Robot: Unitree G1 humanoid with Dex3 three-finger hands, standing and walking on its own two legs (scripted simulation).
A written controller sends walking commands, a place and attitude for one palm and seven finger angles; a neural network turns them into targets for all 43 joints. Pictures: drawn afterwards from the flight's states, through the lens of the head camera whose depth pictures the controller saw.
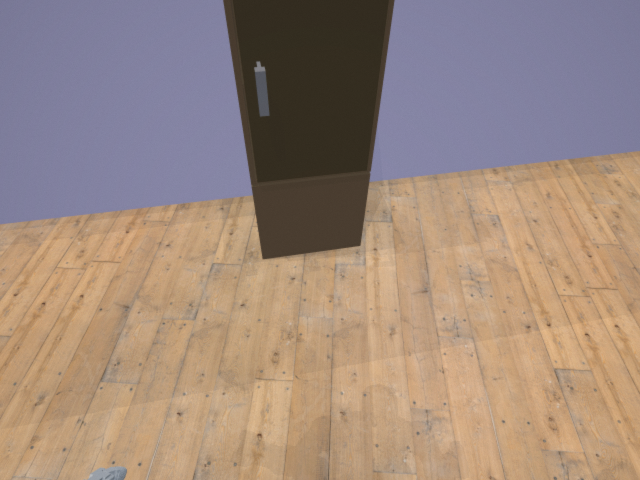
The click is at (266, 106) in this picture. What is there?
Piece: cupboard door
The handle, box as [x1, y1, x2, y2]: [254, 61, 269, 116]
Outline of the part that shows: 256,61 257,66 254,67 259,113 260,116 269,115 264,67 260,66 259,61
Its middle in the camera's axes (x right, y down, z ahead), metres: -0.16 -0.39 +1.01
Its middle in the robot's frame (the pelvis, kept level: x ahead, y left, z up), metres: +1.02 +0.21 -0.01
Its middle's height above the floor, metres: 0.76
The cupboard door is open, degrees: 0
